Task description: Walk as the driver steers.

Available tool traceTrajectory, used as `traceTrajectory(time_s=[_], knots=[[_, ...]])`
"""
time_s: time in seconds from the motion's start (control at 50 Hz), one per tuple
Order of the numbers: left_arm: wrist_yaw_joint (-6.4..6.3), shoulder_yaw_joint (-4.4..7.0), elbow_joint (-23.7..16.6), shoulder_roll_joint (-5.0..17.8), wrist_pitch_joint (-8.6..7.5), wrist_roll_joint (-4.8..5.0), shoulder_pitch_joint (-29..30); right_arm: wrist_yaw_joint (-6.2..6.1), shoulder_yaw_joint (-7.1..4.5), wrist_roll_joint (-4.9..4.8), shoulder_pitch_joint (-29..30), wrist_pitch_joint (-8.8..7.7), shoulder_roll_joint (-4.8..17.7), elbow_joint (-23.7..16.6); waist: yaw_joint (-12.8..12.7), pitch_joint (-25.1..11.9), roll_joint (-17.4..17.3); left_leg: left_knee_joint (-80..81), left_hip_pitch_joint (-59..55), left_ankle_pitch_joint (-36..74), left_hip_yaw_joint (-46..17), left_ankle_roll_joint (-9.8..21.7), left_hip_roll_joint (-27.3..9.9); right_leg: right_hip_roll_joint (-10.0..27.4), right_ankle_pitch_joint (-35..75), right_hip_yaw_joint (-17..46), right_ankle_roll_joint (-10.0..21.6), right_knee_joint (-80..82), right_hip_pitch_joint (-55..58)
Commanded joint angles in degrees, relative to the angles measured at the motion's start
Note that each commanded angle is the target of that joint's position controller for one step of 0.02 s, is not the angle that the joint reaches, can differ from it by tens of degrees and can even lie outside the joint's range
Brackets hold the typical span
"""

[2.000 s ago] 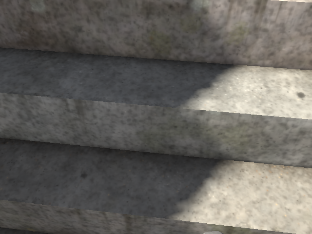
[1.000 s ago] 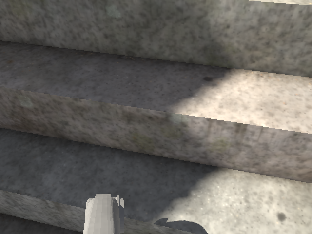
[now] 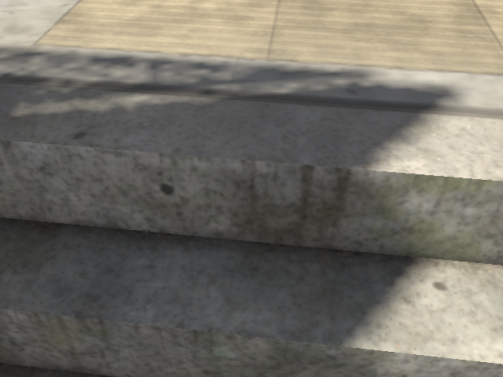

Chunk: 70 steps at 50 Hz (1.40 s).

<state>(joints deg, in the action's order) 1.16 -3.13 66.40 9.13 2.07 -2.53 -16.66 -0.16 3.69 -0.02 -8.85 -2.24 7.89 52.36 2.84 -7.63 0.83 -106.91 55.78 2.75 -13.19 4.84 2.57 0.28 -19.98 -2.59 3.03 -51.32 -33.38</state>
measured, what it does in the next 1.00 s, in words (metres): steps on the spot: left foot, then right foot 0.22 m lower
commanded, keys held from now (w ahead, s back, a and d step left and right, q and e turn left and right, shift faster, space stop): no key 0.66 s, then w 0.34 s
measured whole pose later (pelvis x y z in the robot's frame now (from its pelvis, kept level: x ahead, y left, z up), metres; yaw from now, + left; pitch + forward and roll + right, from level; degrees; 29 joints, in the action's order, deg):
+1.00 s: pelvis -0.04 +0.00 -0.16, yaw +1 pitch +6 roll +3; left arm -4.7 0.6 52.1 9.3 1.4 0.4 -29.0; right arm 0.2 8.2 -1.9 -3.2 -0.5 4.6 31.1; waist -3.2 -3.0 -0.2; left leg -106.6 74.3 -28.3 3.4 -3.7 -9.4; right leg 2.5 -17.3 -5.2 1.6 -10.1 1.5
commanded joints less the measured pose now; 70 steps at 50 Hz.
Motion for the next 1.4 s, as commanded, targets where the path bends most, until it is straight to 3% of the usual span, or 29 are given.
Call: traceTrajectory(time_s=[0.02, 0.08, 0.14, 0.16, 0.2, 0.22, 0.32, 0.4, 0.56, 0.64, 0.68, 0.7, 0.74, 0.76, 0.8, 0.82, 0.88, 0.94, 1.0, 1.04, 1.06, 1.08, 1.1, 1.12, 1.14, 1.18, 1.22, 1.3, 1.4], knots=[[-2.28, -0.66, -8.56, -0.14, -1.81, -0.49, 11.85, -1.98, 0.12, -0.67, -7.54, 2.69, 1.51, 0.68, 3.64, 6.29, 5.96, 6.59, -5.44, 1.33, 5.94, -5.34, -2.49, 10.6, -15.23, 16.12, 9.45, 25.02, -11.48], [-5.01, 0.9, -11.66, 4.36, -0.77, 0.86, 13.92, -3.86, 0.74, -1.53, -6.49, 3.79, 0.8, 0.13, 3.49, 3.29, 11.27, 36.58, -19.31, -11.9, 12.09, -7.35, -7.63, 9.21, -14.14, 13.89, 7.47, 28.39, -8.85], [-6.3, 2.89, -9.91, 6.47, 1.39, 3.04, 0.34, -2.7, -1.18, -1.9, -7.04, 5.66, 3.85, 5.11, -3.46, 6.92, 2.9, 71.85, -33.99, -26.17, 29.96, -6.45, 1.63, 6.49, -28.31, 10.86, 8.09, 22.66, -5.0], [-4.96, 3.08, -8.78, 6.47, 0.65, 1.63, -2.97, -1.49, -1.47, -0.6, -9.44, 5.93, 2.77, 7.12, -3.95, 6.98, 6.23, 76.36, -38.85, -31.38, 17.22, -5.1, -2.86, 7.06, -23.94, 13.6, 7.46, 14.83, -2.98], [-2.9, 1.33, -9.88, -2.95, -1.01, 3.09, -0.64, -0.13, -2.43, 3.99, -15.54, 5.03, 8.69, 7.36, -2.6, 2.2, -18.45, 92.33, -45.95, -38.31, -18.3, 6.6, -21.18, -0.69, -6.54, 4.86, 0.81, -13.43, -14.44], [-2.48, 2.43, -6.67, -1.17, -1.81, 3.79, -3.45, 0.17, -0.92, 5.9, -16.77, 3.73, 4.3, 7.34, -1.8, 1.21, -14.36, 93.9, -41.48, -28.97, -24.81, 10.93, -24.43, -0.01, -4.39, 11.14, -2.3, -27.61, -8.29], [-5.53, 4.62, -9.87, 5.24, 1.26, 0.39, -6.89, -1.73, -1.16, 4.04, 7.02, 2.96, 7.0, -3.73, -11.97, 2.07, -10.17, 74.83, -37.93, 24.1, 5.5, 6.58, -13.45, -2.54, 4.4, 3.75, -9.93, -35.6, -3.86], [-6.69, 4.3, -17.41, 4.65, 3.35, 0.6, 4.53, -6.33, -1.79, 4.11, -3.86, 2.93, 5.83, -9.99, 0.23, 4.23, -4.95, 76.85, -35.43, -15.09, -9.13, 6.39, -19.92, -0.34, 10.33, 13.23, -9.57, -29.21, -5.36], [-3.84, 4.56, -20.04, 5.48, 4.05, 0.67, -11.78, -2.36, -3.4, 2.74, 7.66, -0.79, 8.24, -19.32, -7.4, 2.84, -8.02, 58.96, -24.37, -7.48, -1.2, 3.53, -15.01, 1.05, 13.71, 4.12, -3.97, -15.31, 7.26], [-2.05, 2.9, -17.58, 1.65, 5.51, -2.53, -9.91, -3.74, -1.92, -0.6, 7.23, 0.05, 1.6, -25.41, -1.52, 6.52, -7.51, 41.03, -15.77, -1.68, 4.87, 1.26, -9.24, 2.45, 37.5, -5.22, 2.51, 29.51, 17.69], [-2.04, 0.95, -17.38, -0.06, 4.54, 0.28, -6.66, -4.21, 0.35, -3.44, 1.33, 1.55, -6.21, -24.99, 1.42, 5.51, 7.59, 8.11, -17.52, -25.34, 11.92, -1.35, -0.26, 6.83, 41.44, 2.39, 8.38, 48.48, 13.62], [-1.33, -0.22, -19.12, -1.84, 3.0, -2.87, -0.37, -3.5, 0.62, -4.15, 3.79, 1.91, -8.13, -25.68, 1.48, 8.31, 9.75, -7.81, -13.35, -32.19, 12.27, -1.79, 4.36, 3.46, 51.7, -5.41, 4.89, 41.96, 9.54], [-2.07, 2.74, -20.76, 10.57, 0.92, -0.44, 0.14, -1.96, 0.07, -2.22, 0.34, 0.41, -4.84, -28.14, 7.0, 6.16, 9.57, -9.06, 10.39, -41.48, 7.94, -6.17, 1.33, 11.94, 83.85, 2.37, 1.54, 23.74, 27.84], [-2.85, 6.22, -19.64, 18.68, 0.65, 1.9, -8.01, -0.9, -0.58, 0.21, 3.64, -1.99, 0.6, -28.78, 0.91, 3.99, 5.09, -9.93, 23.88, -32.14, 8.58, -6.58, -0.71, 15.73, 65.64, 8.38, 6.42, 25.31, 40.14], [-4.38, 5.95, -19.27, 12.88, 1.65, 1.41, -13.43, 0.56, 0.98, 0.11, 15.44, -2.91, -1.76, -29.9, -5.4, 0.13, -2.16, -9.49, 37.01, -33.74, 10.18, -7.81, -3.33, 14.6, 49.79, 9.4, 5.58, 25.31, 55.58], [-5.37, 9.57, -21.84, 23.76, -0.48, 1.8, -12.23, -0.12, 2.9, -1.95, 15.48, -1.14, -4.51, -31.66, -4.82, -1.75, 7.14, -8.4, 38.77, -29.75, 4.92, -9.5, -13.47, 33.3, 20.87, 36.25, 16.05, 37.15, 49.78], [-6.83, 6.38, -21.34, 10.22, -0.8, 1.02, -12.61, -1.81, 1.67, -2.07, 22.73, 1.26, -1.13, -28.98, -10.94, 12.68, -4.42, -15.56, 49.81, -25.67, 4.13, -14.35, -11.33, 24.7, -7.48, 29.74, 14.21, 42.09, 48.9], [-5.99, 4.37, -16.41, 3.78, -1.69, 1.23, -18.87, 0.16, 4.46, -2.14, 29.14, -1.3, -6.62, -33.89, -10.65, 20.74, 4.07, -10.8, 43.66, -21.28, 11.87, -11.46, -11.39, 16.89, 2.3, 16.48, 11.7, 48.18, 32.78], [-5.99, 4.12, -11.19, 6.48, 0.1, 4.88, -18.2, 1.73, 7.44, -2.28, 30.41, -1.77, -10.22, -37.43, -4.61, 11.19, 4.59, 17.14, -2.09, -38.58, 27.76, -3.27, -7.82, 12.81, 49.75, -0.45, 10.51, 55.5, 16.45], [-3.94, 5.0, -6.97, 13.89, -3.25, 3.68, -18.96, 1.72, 1.62, -1.47, 9.33, -1.98, -1.07, -30.51, 5.82, -7.5, 16.41, 17.61, -27.97, -36.54, 30.67, 2.04, 1.8, 16.25, 128.86, -1.88, 12.36, 40.3, 26.44], [-3.58, 6.11, -8.01, 18.9, -3.98, 4.23, -14.68, 2.1, -1.45, -0.71, -0.2, -1.54, 6.16, -27.78, 11.87, -13.45, 19.06, 31.35, -30.91, -37.85, 23.71, 3.79, 2.14, 15.45, 133.49, -2.32, 11.39, 29.74, 35.75], [-3.43, 7.42, -9.27, 22.25, -4.57, 3.01, -10.49, 1.98, -3.86, 0.45, -9.53, -0.64, 11.24, -23.27, 15.29, -16.84, 17.66, 40.4, -40.19, -36.13, 13.55, 5.83, 1.03, 16.08, 129.35, 0.62, 11.94, 19.73, 34.49], [-2.39, 7.15, -12.66, 16.66, -5.07, 3.11, -7.71, 1.43, -6.37, 3.08, -15.99, 0.82, 16.91, -17.28, 12.86, -16.84, 0.38, 58.83, -48.31, -50.01, -15.3, 12.26, -9.4, 7.87, 107.53, 2.26, 10.04, 3.09, 17.32], [0.23, 5.86, -13.89, 10.52, -6.72, 1.74, -0.29, -0.61, -7.64, 4.02, -23.58, 2.87, 19.56, -11.96, 13.11, -16.58, -17.36, 84.94, -55.0, -54.83, -41.27, 17.04, -18.76, -2.03, 31.36, 8.68, 9.84, -21.42, 3.37], [3.0, 5.55, -19.53, 6.42, -8.22, 1.84, 7.66, -2.07, -6.29, 4.42, -19.51, 2.87, 15.59, -9.7, 9.07, -12.91, -13.04, 89.07, -45.96, -60.18, -48.43, 13.6, -21.14, -5.91, 20.11, 19.41, 7.69, -55.61, -5.65], [4.15, 1.64, -29.82, -5.01, -8.37, 1.81, 15.01, -0.71, -3.12, 1.78, -5.08, 1.26, 4.18, -5.83, -2.69, 6.22, -4.65, 80.92, -27.48, -52.42, -24.64, 5.54, -19.8, -5.71, 17.37, 20.41, 9.59, -76.78, -23.39], [4.07, -0.89, -29.77, -7.7, -8.46, 2.36, 5.31, 1.86, -1.1, 2.3, -2.27, -0.46, -4.06, 0.43, -10.46, 10.62, -2.04, 78.83, -23.18, -34.55, -3.05, 0.14, -15.33, -4.34, 19.04, 20.11, 10.53, -81.88, -29.54], [2.32, -3.24, -28.3, -6.3, -6.55, 4.09, 6.9, 3.22, -0.76, 4.39, -4.7, -1.74, -1.9, 3.93, -11.38, 11.25, -3.47, 86.46, -21.95, -20.36, 12.12, 1.48, -14.86, -4.53, 23.67, 13.76, 7.01, -91.78, -40.88], [-1.49, -5.23, -32.82, -6.11, -6.39, 2.89, 22.44, 2.7, -0.64, 1.01, -12.95, -2.43, 2.24, 6.52, -4.96, 12.1, -5.98, 95.42, -20.0, -18.72, 15.14, 2.36, -14.49, -2.35, 27.41, 4.14, 2.34, -74.58, -45.74]])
